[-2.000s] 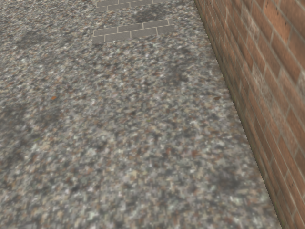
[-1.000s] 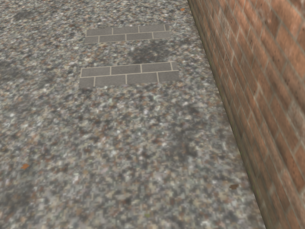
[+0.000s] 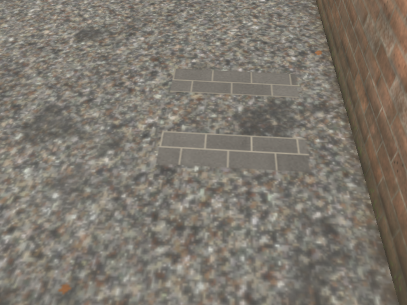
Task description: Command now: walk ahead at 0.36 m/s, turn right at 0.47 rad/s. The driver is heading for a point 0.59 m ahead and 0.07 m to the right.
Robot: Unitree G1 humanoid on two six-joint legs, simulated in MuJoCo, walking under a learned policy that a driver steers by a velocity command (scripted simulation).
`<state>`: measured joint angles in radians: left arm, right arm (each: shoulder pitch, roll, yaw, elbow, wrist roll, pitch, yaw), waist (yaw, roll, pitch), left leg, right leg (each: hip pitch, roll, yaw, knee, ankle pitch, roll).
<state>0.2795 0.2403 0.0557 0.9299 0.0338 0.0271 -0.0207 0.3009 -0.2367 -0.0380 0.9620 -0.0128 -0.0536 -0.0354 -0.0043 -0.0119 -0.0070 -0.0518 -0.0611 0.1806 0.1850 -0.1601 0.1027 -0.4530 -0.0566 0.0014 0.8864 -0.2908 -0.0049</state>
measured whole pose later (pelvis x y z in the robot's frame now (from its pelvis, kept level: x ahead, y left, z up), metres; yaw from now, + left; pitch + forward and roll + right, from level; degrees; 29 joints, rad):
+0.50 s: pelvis +0.19 -0.13 +0.00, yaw -15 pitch +1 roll +0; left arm 0.28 0.24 0.06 0.88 0.03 -0.06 0.00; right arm 0.24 -0.25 -0.03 0.92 -0.04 -0.08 0.03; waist -0.02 0.04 0.05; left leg -0.54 0.10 -0.01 1.12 -0.24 0.02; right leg -0.17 0.09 -0.05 0.34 -0.19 -0.11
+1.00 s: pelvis +0.46 -0.13 -0.02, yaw -3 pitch +1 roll +1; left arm 0.32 0.19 0.00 0.88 -0.02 -0.07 0.05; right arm 0.13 -0.25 -0.05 0.90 -0.02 -0.06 0.01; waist 0.03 0.00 0.08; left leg -0.33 -0.14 0.08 0.49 -0.18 0.15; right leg -0.32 -0.01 0.02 1.31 -0.44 -0.03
